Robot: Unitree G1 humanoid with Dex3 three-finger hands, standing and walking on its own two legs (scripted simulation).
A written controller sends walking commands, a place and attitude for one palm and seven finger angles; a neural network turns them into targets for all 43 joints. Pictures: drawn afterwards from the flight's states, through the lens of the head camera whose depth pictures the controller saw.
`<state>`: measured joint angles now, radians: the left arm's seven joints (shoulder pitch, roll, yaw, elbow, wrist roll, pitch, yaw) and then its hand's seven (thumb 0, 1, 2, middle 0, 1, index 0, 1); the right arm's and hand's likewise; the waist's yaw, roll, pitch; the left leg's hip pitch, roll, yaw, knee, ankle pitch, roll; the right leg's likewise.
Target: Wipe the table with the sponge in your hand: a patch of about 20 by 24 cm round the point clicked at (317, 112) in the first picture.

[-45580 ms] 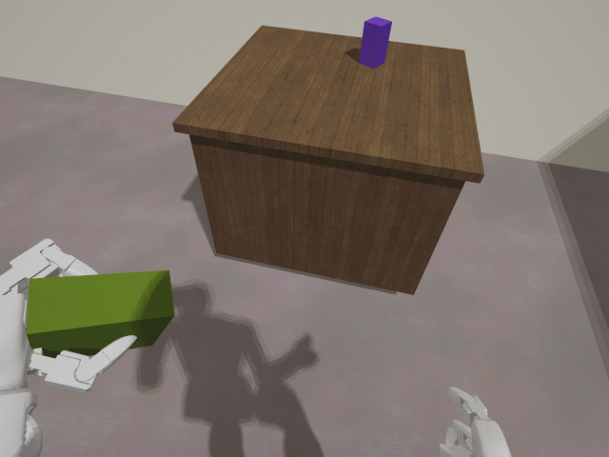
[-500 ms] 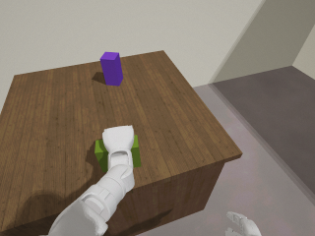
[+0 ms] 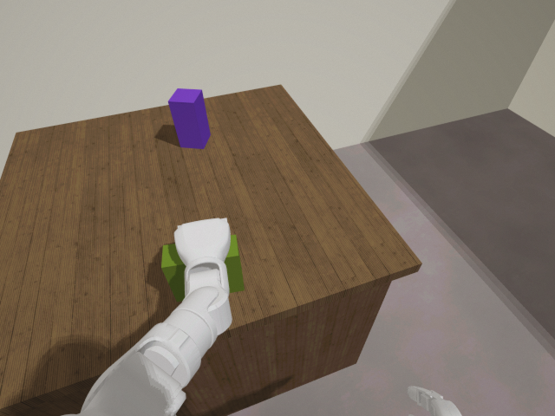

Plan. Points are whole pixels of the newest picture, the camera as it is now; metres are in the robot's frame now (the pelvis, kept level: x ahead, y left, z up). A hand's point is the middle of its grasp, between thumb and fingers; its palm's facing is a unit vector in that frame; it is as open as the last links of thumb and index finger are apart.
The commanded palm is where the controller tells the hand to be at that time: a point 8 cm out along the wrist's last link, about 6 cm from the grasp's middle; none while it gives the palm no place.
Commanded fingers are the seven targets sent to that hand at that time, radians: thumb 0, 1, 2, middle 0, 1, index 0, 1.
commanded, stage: wipe back along the third lane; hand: left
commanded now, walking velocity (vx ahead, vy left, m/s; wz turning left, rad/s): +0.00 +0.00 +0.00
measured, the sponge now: (207, 275) +0.36 +0.15 -0.03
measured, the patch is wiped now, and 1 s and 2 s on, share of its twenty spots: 1.00 1.00 1.00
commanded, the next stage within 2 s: slide back across to the middle lane in 0.16 s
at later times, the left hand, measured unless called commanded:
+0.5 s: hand (206, 259) +0.37 +0.15 +0.01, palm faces -0.05 -0.05 -1.00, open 9.2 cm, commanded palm +0.33 +0.15 +0.06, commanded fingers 0.00 0.10 1.30 -1.20 -1.60 -1.20 -1.60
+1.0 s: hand (184, 268) +0.35 +0.18 +0.01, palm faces -0.06 -0.09 -0.99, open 9.2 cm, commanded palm +0.31 +0.19 +0.06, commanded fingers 0.00 0.10 1.30 -1.20 -1.60 -1.20 -1.60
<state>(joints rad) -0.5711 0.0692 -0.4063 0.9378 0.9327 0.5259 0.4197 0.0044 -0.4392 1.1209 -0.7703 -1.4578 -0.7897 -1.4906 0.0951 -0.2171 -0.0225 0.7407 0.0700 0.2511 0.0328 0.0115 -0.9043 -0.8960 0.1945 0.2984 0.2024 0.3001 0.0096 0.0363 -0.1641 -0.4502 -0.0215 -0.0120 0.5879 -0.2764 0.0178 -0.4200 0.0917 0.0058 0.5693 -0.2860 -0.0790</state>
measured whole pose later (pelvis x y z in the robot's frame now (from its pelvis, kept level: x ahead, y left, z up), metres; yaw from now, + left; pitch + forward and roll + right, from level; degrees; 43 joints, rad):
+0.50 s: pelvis +0.00 +0.00 +0.00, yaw -1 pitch +7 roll +0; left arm -0.54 0.08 -0.36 0.91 0.93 0.48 0.43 0.01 -0.44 1.12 -0.78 -1.45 -0.80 -1.48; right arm 0.09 -0.20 -0.02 0.74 0.07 0.24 0.02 0.01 -0.90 -0.90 0.20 0.30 0.20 0.30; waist 0.01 0.04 -0.16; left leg -0.43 -0.02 0.00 0.57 -0.27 0.02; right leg -0.40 0.09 0.02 0.56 -0.28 -0.08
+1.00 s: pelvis +0.02 +0.00 +0.01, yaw -1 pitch +5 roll +0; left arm -0.30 0.19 -0.30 0.58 0.98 0.47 0.30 0.00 -0.45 1.12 -0.79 -1.43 -0.81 -1.47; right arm 0.05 -0.23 0.00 0.67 0.09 0.22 0.00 0.01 -0.90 -0.90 0.19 0.30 0.20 0.30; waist 0.03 0.04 -0.13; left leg -0.32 -0.02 0.01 0.51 -0.27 0.01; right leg -0.31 0.10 0.03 0.51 -0.28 -0.08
